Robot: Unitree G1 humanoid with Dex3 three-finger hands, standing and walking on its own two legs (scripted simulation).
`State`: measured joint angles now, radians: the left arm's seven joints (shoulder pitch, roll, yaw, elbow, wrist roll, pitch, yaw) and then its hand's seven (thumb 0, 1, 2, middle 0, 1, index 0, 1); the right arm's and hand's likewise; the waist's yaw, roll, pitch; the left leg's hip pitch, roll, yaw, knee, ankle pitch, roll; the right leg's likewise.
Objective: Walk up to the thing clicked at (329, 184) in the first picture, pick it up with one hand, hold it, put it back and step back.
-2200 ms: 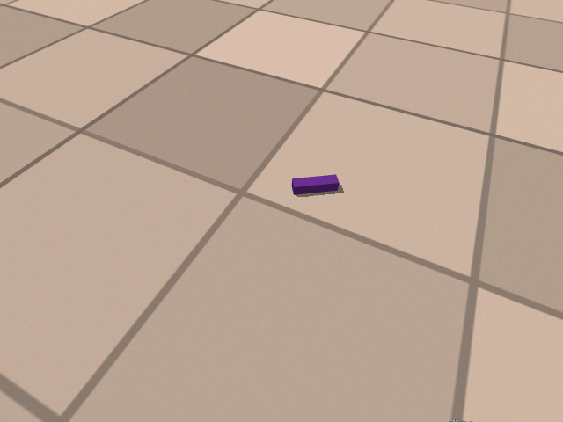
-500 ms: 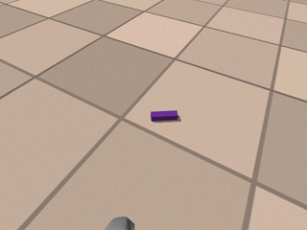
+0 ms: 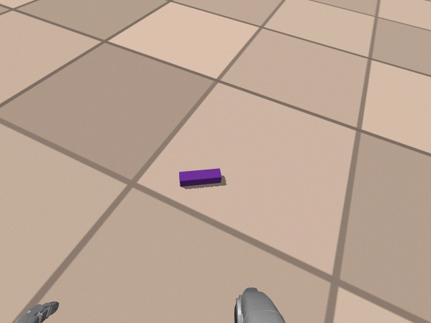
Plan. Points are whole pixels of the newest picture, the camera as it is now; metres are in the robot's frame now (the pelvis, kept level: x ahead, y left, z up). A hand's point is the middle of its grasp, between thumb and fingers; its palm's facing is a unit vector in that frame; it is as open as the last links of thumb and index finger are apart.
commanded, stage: walk up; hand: left
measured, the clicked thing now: (200, 177) +0.90 -0.03 -0.73
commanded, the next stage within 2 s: none
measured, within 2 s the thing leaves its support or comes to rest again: neither
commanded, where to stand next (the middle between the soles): +0.54 -0.29 m, yaw +6 degrees
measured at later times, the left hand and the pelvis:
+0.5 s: hand (132, 294) +0.20 +0.15 -0.15, palm faces +0.05 -0.95 -0.31, open 7.4 cm; pelvis +0.19 -0.12 +0.00, yaw +2 degrees
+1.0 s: hand (184, 203) +0.41 +0.05 -0.14, palm faces -0.03 -0.92 -0.39, open 7.4 cm; pelvis +0.34 -0.25 -0.02, yaw +0 degrees
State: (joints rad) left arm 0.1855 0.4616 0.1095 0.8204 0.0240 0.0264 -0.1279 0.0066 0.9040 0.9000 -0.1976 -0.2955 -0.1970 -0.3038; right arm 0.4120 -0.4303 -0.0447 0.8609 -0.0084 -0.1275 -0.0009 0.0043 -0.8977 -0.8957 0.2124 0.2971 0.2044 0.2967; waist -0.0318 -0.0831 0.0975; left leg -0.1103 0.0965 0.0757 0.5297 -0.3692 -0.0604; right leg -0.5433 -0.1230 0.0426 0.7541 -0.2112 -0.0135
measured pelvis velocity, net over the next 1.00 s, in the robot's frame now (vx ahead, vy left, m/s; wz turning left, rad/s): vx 0.34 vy -0.25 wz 0.01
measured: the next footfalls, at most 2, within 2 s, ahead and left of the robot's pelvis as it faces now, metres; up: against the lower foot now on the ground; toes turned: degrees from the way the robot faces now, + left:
right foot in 0.06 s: +0.19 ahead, -0.18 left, +0.00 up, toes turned -4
left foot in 0.52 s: +0.34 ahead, -0.02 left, +0.00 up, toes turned +8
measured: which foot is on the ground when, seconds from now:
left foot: down 0.00-0.10, up 0.12-0.50, down 0.52-0.98, up 1.00-1.00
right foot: up 0.00-0.04, down 0.06-0.56, up 0.58-0.94, down 0.96-1.00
